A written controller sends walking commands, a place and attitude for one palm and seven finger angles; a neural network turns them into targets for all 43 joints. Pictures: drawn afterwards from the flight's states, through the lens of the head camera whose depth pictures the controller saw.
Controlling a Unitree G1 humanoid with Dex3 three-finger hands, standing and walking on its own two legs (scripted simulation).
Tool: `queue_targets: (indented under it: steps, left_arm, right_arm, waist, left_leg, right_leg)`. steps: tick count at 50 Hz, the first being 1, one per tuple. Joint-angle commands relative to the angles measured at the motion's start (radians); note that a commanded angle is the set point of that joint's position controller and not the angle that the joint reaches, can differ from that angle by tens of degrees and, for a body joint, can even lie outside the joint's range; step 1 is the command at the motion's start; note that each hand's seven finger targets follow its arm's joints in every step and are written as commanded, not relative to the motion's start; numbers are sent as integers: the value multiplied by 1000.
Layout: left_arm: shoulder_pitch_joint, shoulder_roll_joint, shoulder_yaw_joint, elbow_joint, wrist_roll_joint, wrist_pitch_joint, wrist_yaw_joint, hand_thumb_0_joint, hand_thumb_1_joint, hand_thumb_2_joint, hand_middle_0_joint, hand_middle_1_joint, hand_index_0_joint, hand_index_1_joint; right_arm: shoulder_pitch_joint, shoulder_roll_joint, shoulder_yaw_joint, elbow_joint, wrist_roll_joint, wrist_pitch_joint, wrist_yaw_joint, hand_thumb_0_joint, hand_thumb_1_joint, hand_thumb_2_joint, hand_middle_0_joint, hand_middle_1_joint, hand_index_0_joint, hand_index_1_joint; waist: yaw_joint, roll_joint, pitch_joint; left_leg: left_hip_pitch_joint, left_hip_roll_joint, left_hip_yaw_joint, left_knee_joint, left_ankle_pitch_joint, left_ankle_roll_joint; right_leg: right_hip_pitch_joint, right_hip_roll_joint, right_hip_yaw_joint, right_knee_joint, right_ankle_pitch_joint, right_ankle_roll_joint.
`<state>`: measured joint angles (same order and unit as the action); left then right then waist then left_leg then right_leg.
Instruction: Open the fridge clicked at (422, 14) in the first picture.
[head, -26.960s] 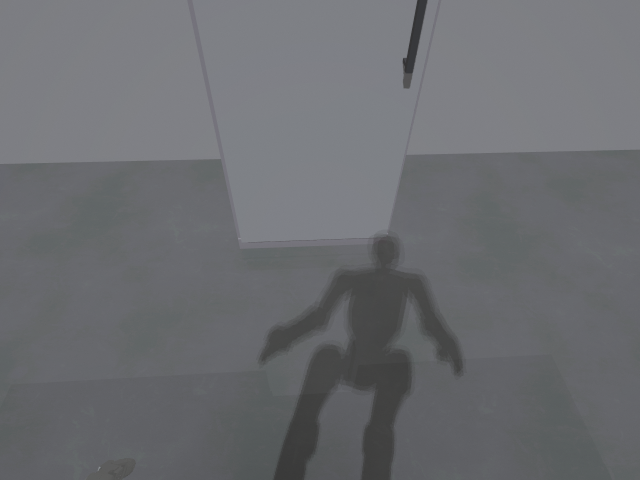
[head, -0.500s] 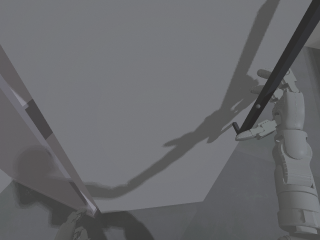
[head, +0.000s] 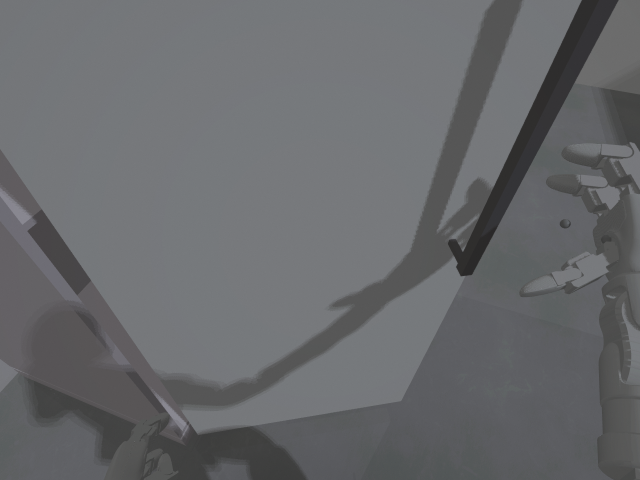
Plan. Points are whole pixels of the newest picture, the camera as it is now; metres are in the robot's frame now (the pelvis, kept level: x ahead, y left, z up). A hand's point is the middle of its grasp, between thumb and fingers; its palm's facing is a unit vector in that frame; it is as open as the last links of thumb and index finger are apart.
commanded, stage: slip the hand off the handle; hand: right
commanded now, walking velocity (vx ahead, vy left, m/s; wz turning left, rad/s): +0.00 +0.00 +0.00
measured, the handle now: (515, 139) +0.43 -0.18 +0.24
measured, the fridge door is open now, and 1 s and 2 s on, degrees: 61 61 61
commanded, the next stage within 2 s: draw the hand back to the body in 0.72 s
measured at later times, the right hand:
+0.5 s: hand (596, 287) +0.27 -0.23 +0.19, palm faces +0.16 +0.97 -0.20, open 14.7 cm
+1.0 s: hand (605, 320) +0.24 -0.23 +0.18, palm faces +0.18 +0.98 -0.04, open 14.7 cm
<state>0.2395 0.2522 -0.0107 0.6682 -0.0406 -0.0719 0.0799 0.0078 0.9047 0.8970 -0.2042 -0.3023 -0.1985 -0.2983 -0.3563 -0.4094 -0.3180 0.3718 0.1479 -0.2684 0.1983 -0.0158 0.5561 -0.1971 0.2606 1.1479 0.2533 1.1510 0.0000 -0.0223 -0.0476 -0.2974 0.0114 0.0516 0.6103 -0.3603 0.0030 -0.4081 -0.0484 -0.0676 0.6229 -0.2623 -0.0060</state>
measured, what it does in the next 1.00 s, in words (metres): stands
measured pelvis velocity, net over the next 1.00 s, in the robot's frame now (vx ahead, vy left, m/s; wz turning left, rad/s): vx -0.01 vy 0.00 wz -0.02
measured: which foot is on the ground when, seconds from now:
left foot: down 0.00-1.00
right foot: down 0.00-1.00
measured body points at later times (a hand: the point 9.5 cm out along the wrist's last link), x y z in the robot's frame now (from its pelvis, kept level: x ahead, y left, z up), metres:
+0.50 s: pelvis -0.01 -0.01 +0.00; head -0.03 +0.00 +0.45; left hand +0.17 +0.22 -0.08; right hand +0.26 -0.28 +0.20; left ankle -0.03 +0.12 -0.73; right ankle +0.04 -0.12 -0.73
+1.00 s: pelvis -0.01 +0.00 +0.01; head -0.04 +0.03 +0.45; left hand +0.18 +0.22 -0.07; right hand +0.23 -0.28 +0.18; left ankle -0.03 +0.12 -0.73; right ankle +0.04 -0.12 -0.73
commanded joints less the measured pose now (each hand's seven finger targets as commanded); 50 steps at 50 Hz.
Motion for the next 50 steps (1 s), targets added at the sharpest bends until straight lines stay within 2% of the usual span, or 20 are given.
queue_targets:
  steps: [1, 4, 10, 12, 14, 17, 23, 25, 27, 28, 31, 33, 37, 40, 42, 43, 44, 45, 48, 50]
  left_arm:
    - [-53, 139, 40, -139, 0, -51, 15, 0, 900, 900, -200, -300, -200, -300]
    - [-60, 128, 42, -167, 2, -65, 4, 0, 900, 900, -200, -300, -200, -300]
    - [-87, 125, 42, -190, 2, -79, -7, 0, 900, 900, -200, -300, -200, -300]
    - [-107, 119, 36, -192, 2, -84, -6, 0, 900, 900, -200, -300, -200, -300]
    - [-115, 115, 32, -198, 3, -91, -8, 0, 900, 900, -200, -300, -200, -300]
    - [-132, 110, 26, -188, 3, -101, -2, 0, 900, 900, -200, -300, -200, -300]
    - [-154, 100, 17, -192, 1, -129, -1, 0, 900, 900, -200, -300, -200, -300]
    - [-159, 99, 12, -189, 1, -137, 3, 0, 900, 900, -200, -300, -200, -300]
    - [-162, 105, 9, -180, 0, -136, 10, 0, 900, 900, -200, -300, -200, -300]
    - [-172, 99, 7, -190, 0, -142, 9, 0, 900, 900, -200, -300, -200, -300]
    - [-179, 92, 1, -195, 4, -153, 5, 0, 900, 900, -200, -300, -200, -300]
    - [-174, 94, 3, -195, 8, -156, 3, 0, 900, 900, -200, -300, -200, -300]
    - [-184, 88, 0, -197, 8, -160, -1, 0, 900, 900, -200, -300, -200, -300]
    - [-183, 87, -2, -193, 7, -171, 3, 0, 900, 900, -200, -300, -200, -300]
    - [-179, 93, 0, -188, 7, -176, 7, 0, 900, 900, -200, -300, -200, -300]
    - [-210, 92, -2, -186, -24, -183, 23, 0, 900, 900, -200, -300, -200, -300]
    - [-228, 87, -12, -199, -32, -191, 33, 0, 900, 900, -200, -300, -200, -300]
    - [-227, 94, -12, -199, -35, -200, 46, 0, 900, 900, -200, -300, -200, -300]
    - [-236, 95, -20, -203, -44, -214, 61, 0, 900, 900, -200, -300, -200, -300]
    - [-236, 93, -24, -208, -42, -218, 59, 0, 900, 900, -200, -300, -200, -300]
  right_arm:
    - [-414, -284, -91, -196, 24, -60, 11, 0, 550, -200, 250, 1150, 250, 1150]
    - [-303, -211, -51, -278, 37, -72, 17, 0, 550, -200, 250, 1150, 250, 1150]
    - [-118, -212, -95, -398, 58, -48, -7, 0, 550, -200, 250, 1150, 250, 1150]
    - [-94, -196, -91, -460, 53, -41, -25, 0, 550, -200, 250, 1150, 250, 1150]
    - [-71, -188, -82, -510, 51, -31, -37, 0, 550, -200, 250, 1150, 250, 1150]
    - [-55, -177, -72, -555, 43, -27, -52, 0, 550, -200, 250, 1150, 250, 1150]
    - [28, -95, 9, -613, 47, -9, -43, 0, 550, -200, 250, 1150, 250, 1150]
    - [30, -89, 19, -624, 51, 3, -42, 0, 550, -200, 250, 1150, 250, 1150]
    - [38, -124, -10, -614, 43, 12, -49, 0, 550, -200, 250, 1150, 250, 1150]
    - [29, -97, 17, -637, 43, 14, -49, 0, 550, -200, 250, 1150, 250, 1150]
    - [66, -92, 15, -675, 43, 17, -55, 0, 550, -200, 250, 1150, 250, 1150]
    - [123, -125, -34, -680, 47, 16, -60, 0, 550, -200, 250, 1150, 250, 1150]
    - [204, -127, -55, -715, 59, 13, -51, 0, 550, -200, 250, 1150, 250, 1150]
    - [151, -111, -33, -734, 69, 11, -42, 0, 550, -200, 250, 1150, 250, 1150]
    - [169, -125, -45, -725, 69, 9, -38, 0, 550, -200, 250, 1150, 250, 1150]
    - [228, -96, -92, -602, 192, 152, -27, 0, 550, -200, 250, 1150, 250, 1150]
    - [147, -66, -34, -714, 198, 213, -15, 0, 550, -200, 250, 1150, 250, 1150]
    - [141, -119, -84, -720, 210, 272, -17, 0, 550, -200, 250, 1150, 250, 1150]
    - [159, -115, -73, -751, 213, 446, -24, 0, 550, -200, 250, 1150, 250, 1150]
    - [164, -132, -87, -820, 200, 502, -31, 0, 550, -200, 250, 1150, 250, 1150]
  waist:
    - [16, -25, -237]
    - [-8, -54, -293]
    - [-34, -9, -261]
    - [-42, -26, -226]
    - [-36, -36, -231]
    - [-29, -36, -178]
    - [-23, -50, -153]
    - [-22, -47, -129]
    - [-26, -5, -101]
    - [-24, -36, -110]
    - [-34, -51, -128]
    - [-45, -19, -145]
    - [-55, -11, -123]
    - [-36, -41, -100]
    - [-40, -22, -98]
    - [-74, -24, -126]
    - [-63, -43, -129]
    - [-70, -24, -127]
    - [-75, -18, -137]
    - [-73, -9, -131]
  left_leg:
    - [-77, -34, -29, -96, 245, 12]
    - [-56, -38, -18, -82, 272, 18]
    - [-41, -41, -3, -81, 269, 15]
    - [-39, -39, -2, -89, 257, 17]
    - [-46, -39, 0, -89, 235, 15]
    - [-67, -40, -3, -109, 174, 15]
    - [-82, -37, 0, -114, 127, 15]
    - [-94, -37, -1, -122, 94, 13]
    - [-91, -37, -4, -135, 64, 12]
    - [-90, -32, -6, -132, 60, 12]
    - [-75, -32, -3, -130, 62, 14]
    - [-47, -27, -7, -135, 95, 14]
    - [-32, -27, -9, -144, 121, 12]
    - [-67, -26, -14, -148, 100, 7]
    - [-59, -24, -20, -153, 103, 6]
    - [-6, -12, -27, -183, 84, 7]
    - [5, -8, -22, -195, 94, 0]
    - [8, -8, -25, -202, 99, -1]
    - [25, 1, -22, -208, 154, -5]
    - [20, -4, -8, -200, 178, -5]
  right_leg:
    - [225, 36, 51, -52, 173, -26]
    - [268, 33, 60, -47, 220, -25]
    - [251, 22, 60, -66, 218, -22]
    - [247, 20, 58, -75, 207, -22]
    - [253, 20, 57, -81, 191, -19]
    - [248, 16, 60, -89, 132, -20]
    - [258, 16, 70, -104, 73, -17]
    - [253, 17, 76, -115, 25, -15]
    - [233, 17, 78, -124, -12, -17]
    - [238, 21, 75, -123, -14, -17]
    - [250, 25, 77, -126, -11, -15]
    - [244, 24, 69, -114, 37, -18]
    - [234, 24, 57, -107, 63, -19]
    - [239, 28, 55, -101, 43, -17]
    - [230, 28, 53, -96, 46, -20]
    - [217, 25, 63, -127, -7, -13]
    - [241, 32, 60, -134, 3, -17]
    - [244, 32, 65, -139, 17, -20]
    - [270, 38, 70, -143, 67, -31]
    - [291, 38, 72, -145, 100, -33]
